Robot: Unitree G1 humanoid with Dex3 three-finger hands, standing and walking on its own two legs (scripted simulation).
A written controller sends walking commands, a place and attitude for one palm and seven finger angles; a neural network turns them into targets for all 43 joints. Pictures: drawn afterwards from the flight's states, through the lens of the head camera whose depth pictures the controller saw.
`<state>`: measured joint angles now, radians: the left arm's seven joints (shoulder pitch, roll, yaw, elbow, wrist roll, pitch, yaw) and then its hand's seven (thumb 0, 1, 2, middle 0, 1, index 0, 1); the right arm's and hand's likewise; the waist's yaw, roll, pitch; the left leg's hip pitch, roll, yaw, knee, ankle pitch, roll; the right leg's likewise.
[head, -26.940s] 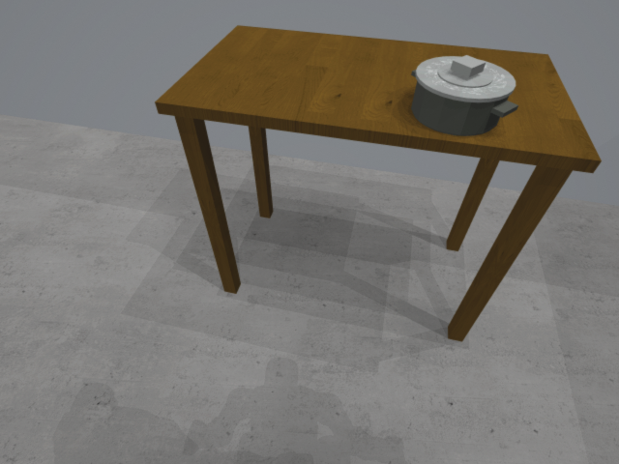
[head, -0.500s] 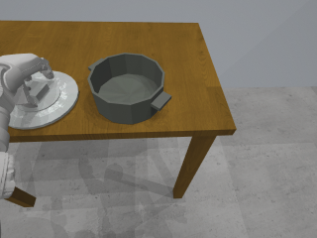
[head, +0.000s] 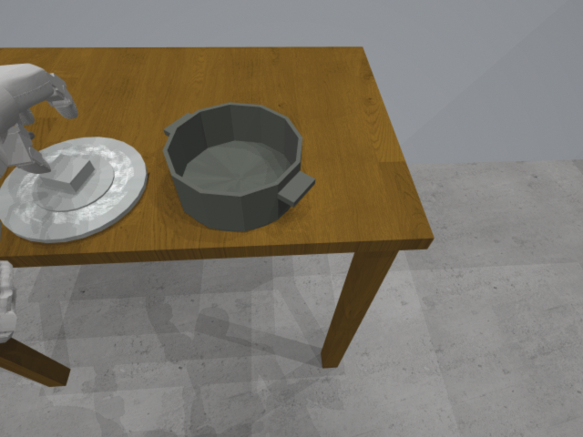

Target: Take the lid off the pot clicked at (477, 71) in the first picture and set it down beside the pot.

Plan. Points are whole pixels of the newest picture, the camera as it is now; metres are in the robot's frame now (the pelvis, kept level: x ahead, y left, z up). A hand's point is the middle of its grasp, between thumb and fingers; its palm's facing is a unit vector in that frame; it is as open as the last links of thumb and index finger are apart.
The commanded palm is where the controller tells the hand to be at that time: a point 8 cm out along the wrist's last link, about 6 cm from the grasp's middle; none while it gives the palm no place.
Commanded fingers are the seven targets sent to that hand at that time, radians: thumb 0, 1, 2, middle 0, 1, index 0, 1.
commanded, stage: raise the empty hand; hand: left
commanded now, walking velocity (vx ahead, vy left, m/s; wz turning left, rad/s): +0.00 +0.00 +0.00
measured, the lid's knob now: (68, 172) +0.47 +0.31 +0.09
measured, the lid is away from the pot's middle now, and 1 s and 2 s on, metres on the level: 0.24 0.24 0.24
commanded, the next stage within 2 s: draw the hand back to the body in 0.70 s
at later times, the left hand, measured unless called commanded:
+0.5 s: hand out of the picture +0.46 +0.32 +0.23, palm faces -0.24 -0.05 -0.97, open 11.0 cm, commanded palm +0.44 +0.31 +0.30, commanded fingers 0.00 -0.15 0.94 -0.51 -0.55 -0.51 -0.55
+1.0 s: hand (2, 89) +0.45 +0.30 +0.24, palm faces -0.20 -0.05 -0.98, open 11.1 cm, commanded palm +0.41 +0.30 +0.30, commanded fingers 0.00 -0.15 0.94 -0.51 -0.55 -0.51 -0.55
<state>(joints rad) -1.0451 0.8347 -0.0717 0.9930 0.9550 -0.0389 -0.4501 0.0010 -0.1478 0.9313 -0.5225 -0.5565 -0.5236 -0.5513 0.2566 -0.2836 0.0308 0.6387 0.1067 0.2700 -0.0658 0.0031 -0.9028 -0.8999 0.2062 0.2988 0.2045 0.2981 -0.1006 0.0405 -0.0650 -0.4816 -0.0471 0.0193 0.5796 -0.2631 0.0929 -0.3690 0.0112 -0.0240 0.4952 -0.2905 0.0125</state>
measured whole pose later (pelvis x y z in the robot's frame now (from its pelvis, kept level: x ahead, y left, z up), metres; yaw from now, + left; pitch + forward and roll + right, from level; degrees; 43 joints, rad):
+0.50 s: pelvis +0.00 +0.01 +0.00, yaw +1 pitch +9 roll -2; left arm -1.18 0.83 -0.15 0.96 0.97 0.06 -0.51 0.00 -0.15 0.93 -0.52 -0.56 -0.52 -0.55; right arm 0.26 -0.28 0.03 0.64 0.11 0.25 -0.04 0.00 -0.90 -0.90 0.21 0.30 0.20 0.30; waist -0.09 0.04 -0.07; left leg -0.46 -0.07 0.01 0.55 -0.24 0.10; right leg -0.35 0.00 -0.04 0.47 -0.28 0.01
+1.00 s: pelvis +0.00 -0.01 +0.00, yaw +0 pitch +7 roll -2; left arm -1.07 0.84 -0.09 0.84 0.96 0.09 -0.52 0.00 -0.15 0.93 -0.52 -0.56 -0.52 -0.55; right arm 0.26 -0.29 0.04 0.63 0.11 0.24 -0.04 0.00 -0.90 -0.90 0.20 0.30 0.20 0.30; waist -0.09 0.05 -0.07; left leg -0.41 -0.06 0.02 0.52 -0.23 0.09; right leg -0.31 0.00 -0.02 0.46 -0.28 0.01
